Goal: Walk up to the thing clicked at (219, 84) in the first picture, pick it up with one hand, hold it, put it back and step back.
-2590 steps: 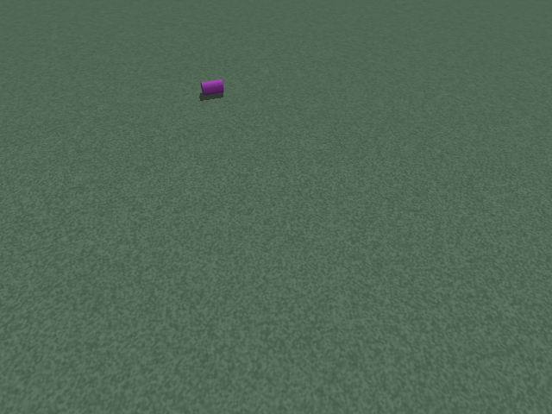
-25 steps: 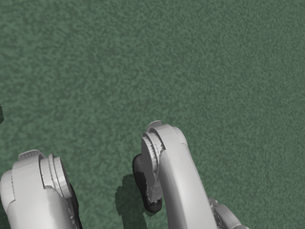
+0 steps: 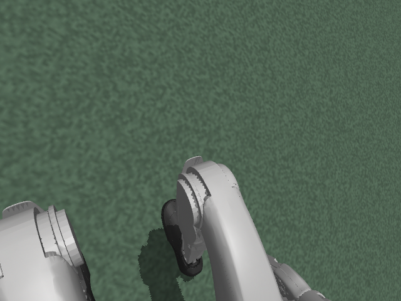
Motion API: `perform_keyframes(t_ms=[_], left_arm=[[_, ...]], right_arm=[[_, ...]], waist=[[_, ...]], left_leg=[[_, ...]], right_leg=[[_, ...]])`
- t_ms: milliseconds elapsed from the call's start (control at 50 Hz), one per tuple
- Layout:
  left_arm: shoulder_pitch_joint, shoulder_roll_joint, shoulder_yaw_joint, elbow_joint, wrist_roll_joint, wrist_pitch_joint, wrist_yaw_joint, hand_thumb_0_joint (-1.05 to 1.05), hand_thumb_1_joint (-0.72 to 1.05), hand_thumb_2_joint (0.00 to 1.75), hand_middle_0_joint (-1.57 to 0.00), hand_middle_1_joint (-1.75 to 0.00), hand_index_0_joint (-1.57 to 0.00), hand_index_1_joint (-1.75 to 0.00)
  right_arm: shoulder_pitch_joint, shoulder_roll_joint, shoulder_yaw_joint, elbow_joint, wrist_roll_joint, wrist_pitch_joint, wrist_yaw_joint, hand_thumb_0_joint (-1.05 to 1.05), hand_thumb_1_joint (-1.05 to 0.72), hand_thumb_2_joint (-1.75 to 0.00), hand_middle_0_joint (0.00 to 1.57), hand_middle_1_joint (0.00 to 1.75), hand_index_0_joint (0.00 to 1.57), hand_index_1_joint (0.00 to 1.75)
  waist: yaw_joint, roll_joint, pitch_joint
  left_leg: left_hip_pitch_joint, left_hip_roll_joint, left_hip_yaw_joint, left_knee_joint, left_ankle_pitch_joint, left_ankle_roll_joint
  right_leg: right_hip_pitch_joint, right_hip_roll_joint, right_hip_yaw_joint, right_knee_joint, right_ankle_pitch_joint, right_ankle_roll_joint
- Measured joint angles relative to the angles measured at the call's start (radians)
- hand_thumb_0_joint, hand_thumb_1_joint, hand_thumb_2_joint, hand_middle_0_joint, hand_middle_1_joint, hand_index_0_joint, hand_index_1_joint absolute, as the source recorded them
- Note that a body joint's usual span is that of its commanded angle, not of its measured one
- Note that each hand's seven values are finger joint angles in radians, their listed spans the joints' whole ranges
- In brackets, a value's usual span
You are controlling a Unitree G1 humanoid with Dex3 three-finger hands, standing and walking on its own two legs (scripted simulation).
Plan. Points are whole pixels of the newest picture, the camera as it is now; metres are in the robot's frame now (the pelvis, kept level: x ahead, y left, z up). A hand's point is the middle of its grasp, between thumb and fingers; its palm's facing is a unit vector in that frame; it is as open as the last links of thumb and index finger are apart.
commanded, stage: rest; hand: left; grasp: from above
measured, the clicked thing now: out of the picture +0.44 +0.37 -0.26
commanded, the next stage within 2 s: open in 0.50 s
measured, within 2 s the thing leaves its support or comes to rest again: rests again in 1.00 s
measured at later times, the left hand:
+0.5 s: hand out of the picture +0.44 +0.37 -0.24, palm faces -0.39 -0.25 -0.89, open 11.2 cm
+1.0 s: hand out of the picture +0.45 +0.37 -0.24, palm faces -0.37 -0.24 -0.90, open 12.9 cm
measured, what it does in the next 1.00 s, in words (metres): stands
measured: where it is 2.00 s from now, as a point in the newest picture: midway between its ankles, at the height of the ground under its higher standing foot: (137, 273)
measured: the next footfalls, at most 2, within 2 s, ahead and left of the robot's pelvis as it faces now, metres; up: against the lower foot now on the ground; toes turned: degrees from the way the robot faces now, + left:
none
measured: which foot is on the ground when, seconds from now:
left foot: down 0.00-1.00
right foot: down 0.00-1.00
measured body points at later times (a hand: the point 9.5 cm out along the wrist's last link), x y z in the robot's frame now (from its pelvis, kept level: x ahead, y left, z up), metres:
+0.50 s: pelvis +0.00 +0.00 +0.00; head +0.28 +0.13 +0.32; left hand +0.46 +0.38 -0.19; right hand +0.05 -0.25 -0.06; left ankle +0.06 +0.13 -0.28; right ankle +0.11 -0.13 -0.27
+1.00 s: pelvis -0.01 +0.00 +0.00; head +0.28 +0.13 +0.32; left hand +0.47 +0.38 -0.19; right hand +0.04 -0.25 -0.06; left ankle +0.06 +0.13 -0.28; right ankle +0.11 -0.13 -0.27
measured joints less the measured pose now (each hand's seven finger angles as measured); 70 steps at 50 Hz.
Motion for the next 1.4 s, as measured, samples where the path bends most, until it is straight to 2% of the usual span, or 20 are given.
perform_keyframes(t_ms=[700,860,1120,1400], left_arm=[[-0.052,0.089,-0.043,0.092,-0.016,-0.008,0.028,-0.01,-0.17,0.57,-0.61,-0.57,-0.63,-0.57],[-0.055,0.101,-0.046,0.097,-0.020,-0.010,0.045,-0.01,-0.20,0.70,-0.47,-0.70,-0.48,-0.70],[-0.060,0.115,-0.062,0.081,-0.040,-0.005,0.019,0.00,-0.48,0.98,-0.18,-0.91,-0.17,-0.94],[-0.058,0.129,-0.058,0.070,-0.037,-0.014,0.021,0.00,-0.58,1.06,-0.09,-0.96,-0.07,-0.99]], right_arm=[[0.007,-0.030,0.076,-0.028,-0.012,-0.083,0.020,0.00,-0.89,-0.89,0.20,0.30,0.21,0.30],[0.004,-0.034,0.085,-0.031,-0.015,-0.091,0.019,0.00,-0.88,-0.89,0.20,0.30,0.21,0.30],[0.007,-0.036,0.092,-0.041,-0.013,-0.088,0.018,0.00,-0.88,-0.89,0.20,0.30,0.21,0.30],[-0.002,-0.042,0.095,-0.051,-0.017,-0.087,0.016,0.00,-0.88,-0.89,0.20,0.30,0.21,0.30]], waist=[[-0.030,-0.034,0.049],[-0.033,-0.039,0.053],[-0.039,-0.037,0.058],[-0.038,-0.043,0.070]], left_leg=[[0.011,0.007,-0.026,0.023,0.007,0.012],[0.016,0.007,-0.032,0.021,0.012,0.010],[0.022,0.009,-0.036,0.013,0.008,0.011],[0.024,0.008,-0.038,0.008,0.011,0.009]], right_leg=[[0.023,0.015,-0.021,-0.007,0.023,0.007],[0.028,0.017,-0.026,-0.012,0.031,0.008],[0.035,0.018,-0.030,-0.025,0.031,0.007],[0.039,0.017,-0.033,-0.031,0.033,0.010]])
